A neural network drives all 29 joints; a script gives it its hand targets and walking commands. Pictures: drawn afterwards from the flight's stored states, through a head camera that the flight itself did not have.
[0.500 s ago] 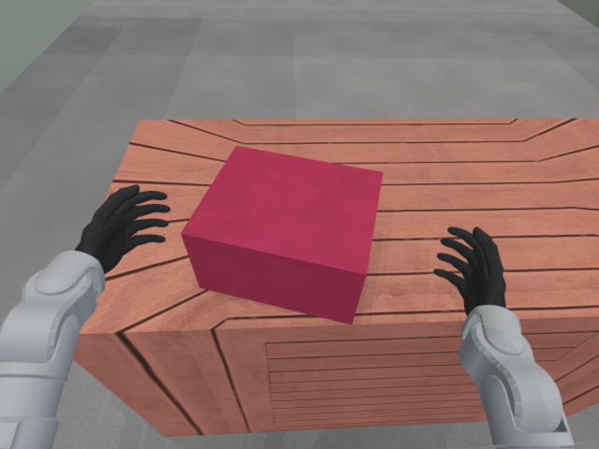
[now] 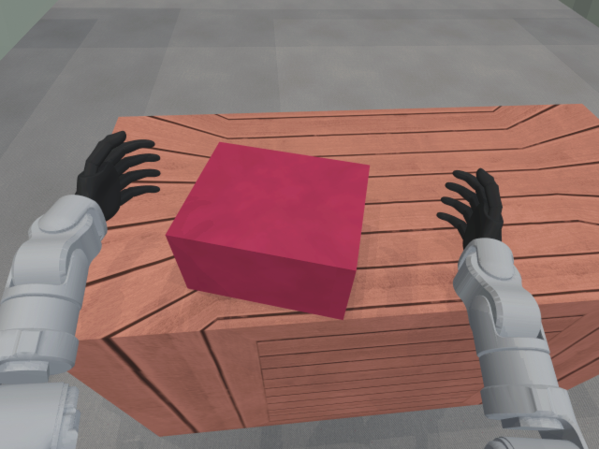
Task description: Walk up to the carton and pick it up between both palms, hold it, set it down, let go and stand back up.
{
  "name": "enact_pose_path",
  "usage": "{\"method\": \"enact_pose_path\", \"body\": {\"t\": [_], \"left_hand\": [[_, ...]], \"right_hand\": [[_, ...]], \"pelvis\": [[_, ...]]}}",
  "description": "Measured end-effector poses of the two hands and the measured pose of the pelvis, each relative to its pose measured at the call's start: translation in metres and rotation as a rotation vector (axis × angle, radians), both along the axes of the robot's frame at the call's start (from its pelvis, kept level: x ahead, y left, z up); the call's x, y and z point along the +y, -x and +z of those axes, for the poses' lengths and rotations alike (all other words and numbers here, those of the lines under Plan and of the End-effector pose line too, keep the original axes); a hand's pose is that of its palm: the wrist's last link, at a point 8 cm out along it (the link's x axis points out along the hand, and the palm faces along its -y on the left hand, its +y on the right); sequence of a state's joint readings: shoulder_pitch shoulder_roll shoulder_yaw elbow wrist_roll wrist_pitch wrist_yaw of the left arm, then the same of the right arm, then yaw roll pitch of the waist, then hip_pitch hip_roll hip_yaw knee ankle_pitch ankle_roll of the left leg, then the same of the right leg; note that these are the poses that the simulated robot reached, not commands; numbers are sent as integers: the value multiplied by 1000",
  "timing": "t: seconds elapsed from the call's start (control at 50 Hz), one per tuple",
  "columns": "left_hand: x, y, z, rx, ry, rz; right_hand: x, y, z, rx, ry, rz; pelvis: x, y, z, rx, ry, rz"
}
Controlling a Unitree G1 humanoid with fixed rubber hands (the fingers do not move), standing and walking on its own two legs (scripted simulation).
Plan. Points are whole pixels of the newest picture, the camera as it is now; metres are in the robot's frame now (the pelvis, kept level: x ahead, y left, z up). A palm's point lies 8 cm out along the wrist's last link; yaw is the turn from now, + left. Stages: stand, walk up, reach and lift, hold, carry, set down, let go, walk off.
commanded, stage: reach and lift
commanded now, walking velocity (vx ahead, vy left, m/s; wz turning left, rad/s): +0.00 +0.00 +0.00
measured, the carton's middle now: (278, 227) +0.47 +0.04 +0.01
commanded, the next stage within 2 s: none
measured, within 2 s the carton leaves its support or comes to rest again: neither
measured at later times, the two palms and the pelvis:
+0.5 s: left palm (132, 187) +0.45 +0.23 +0.12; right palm (469, 229) +0.38 -0.22 +0.10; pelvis +0.00 +0.00 +0.00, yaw +0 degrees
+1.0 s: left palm (154, 227) +0.44 +0.22 +0.05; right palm (451, 258) +0.37 -0.21 +0.05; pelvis -0.01 +0.01 -0.01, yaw -1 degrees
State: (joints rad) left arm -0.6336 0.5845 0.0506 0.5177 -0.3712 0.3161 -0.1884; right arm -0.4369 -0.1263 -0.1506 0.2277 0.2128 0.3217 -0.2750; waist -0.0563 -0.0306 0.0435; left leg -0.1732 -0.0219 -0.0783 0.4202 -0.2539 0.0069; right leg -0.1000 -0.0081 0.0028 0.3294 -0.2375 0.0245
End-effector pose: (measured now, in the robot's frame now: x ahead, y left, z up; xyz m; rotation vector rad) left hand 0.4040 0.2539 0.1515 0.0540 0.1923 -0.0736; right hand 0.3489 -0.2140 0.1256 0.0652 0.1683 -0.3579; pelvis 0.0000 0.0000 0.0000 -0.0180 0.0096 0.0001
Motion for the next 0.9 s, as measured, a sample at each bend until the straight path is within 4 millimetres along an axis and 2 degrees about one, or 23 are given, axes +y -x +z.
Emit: {"method": "enact_pose_path", "body": {"t": [0.16, 0.38, 0.42, 0.58, 0.7, 0.8, 0.9], "left_hand": [[-15, -29, 4, 13, 49, -1], [-18, -44, -5, 15, 76, 16], [-19, -45, -8, 12, 78, 18], [-23, -37, -49, 94, 79, 37], [-32, -38, -60, 19, 76, 25], [-30, -30, -90, 91, 75, 42], [-30, -29, -102, 84, 61, 47]], "right_hand": [[-6, -17, -5, 32, -9, -3], [-5, -35, -3, -4, -4, -10], [-6, -35, -8, 4, -5, -17], [-11, -25, -48, 110, -13, -47], [-10, -22, -55, 61, 19, -48], [-8, -14, -77, 120, 27, -48], [-4, -11, -88, 131, 32, -49]], "pelvis": [[0, -2, 0, 20, 0, 0], [1, -5, 0, 66, 2, -2], [1, -6, 0, 71, 2, -2], [2, -4, -1, 76, 4, -2], [4, 1, -3, 124, 10, -4], [7, 5, -5, 165, 15, -6], [11, 9, -8, 201, 21, -8]]}}
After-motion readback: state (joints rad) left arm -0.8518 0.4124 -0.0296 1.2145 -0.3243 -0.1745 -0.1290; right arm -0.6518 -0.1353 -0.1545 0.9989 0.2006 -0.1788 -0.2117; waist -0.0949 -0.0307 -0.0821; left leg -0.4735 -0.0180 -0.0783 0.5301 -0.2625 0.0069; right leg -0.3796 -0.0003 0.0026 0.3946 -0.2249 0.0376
